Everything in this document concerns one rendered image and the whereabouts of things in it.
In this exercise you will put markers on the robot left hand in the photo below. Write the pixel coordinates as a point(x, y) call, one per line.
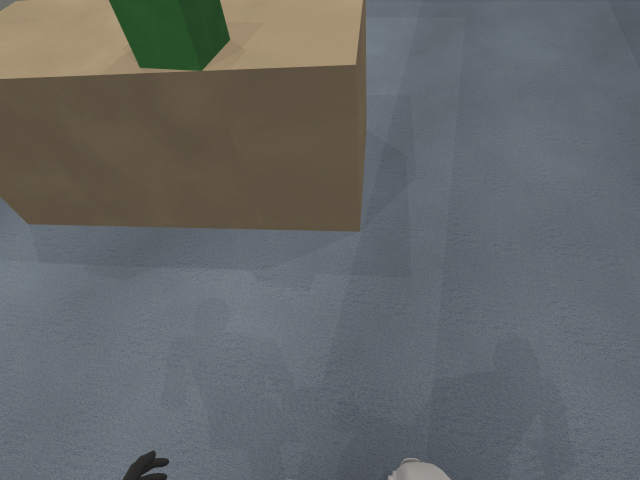
point(144, 464)

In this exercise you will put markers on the carton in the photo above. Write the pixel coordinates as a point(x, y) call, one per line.
point(173, 34)

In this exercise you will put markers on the pedestal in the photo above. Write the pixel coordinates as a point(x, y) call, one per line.
point(269, 135)

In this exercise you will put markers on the robot right shin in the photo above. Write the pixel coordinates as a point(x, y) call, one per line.
point(409, 460)

